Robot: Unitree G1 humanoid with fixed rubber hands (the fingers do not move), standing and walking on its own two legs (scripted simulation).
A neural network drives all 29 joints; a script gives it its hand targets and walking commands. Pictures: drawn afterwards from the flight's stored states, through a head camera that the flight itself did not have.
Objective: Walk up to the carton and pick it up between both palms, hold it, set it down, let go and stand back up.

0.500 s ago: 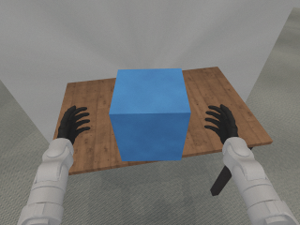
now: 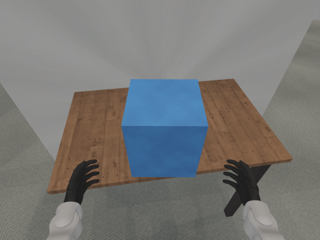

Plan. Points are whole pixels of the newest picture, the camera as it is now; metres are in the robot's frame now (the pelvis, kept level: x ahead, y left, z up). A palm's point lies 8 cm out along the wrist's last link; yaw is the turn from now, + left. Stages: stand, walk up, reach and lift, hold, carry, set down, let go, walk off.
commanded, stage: set down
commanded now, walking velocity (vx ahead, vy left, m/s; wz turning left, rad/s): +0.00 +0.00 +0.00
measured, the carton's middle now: (163, 129) +0.46 +0.05 +0.01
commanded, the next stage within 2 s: let go in 0.92 s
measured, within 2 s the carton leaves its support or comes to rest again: neither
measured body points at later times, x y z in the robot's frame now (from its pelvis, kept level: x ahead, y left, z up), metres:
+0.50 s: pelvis +0.02 +0.00 +0.00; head +0.00 +0.01 +0.45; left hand +0.22 +0.24 -0.04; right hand +0.23 -0.19 -0.04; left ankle +0.02 +0.12 -0.75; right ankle -0.01 -0.11 -0.75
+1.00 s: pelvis +0.02 -0.01 +0.00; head +0.01 +0.00 +0.45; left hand +0.17 +0.24 -0.08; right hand +0.19 -0.21 -0.08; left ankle +0.02 +0.12 -0.75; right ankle -0.01 -0.11 -0.75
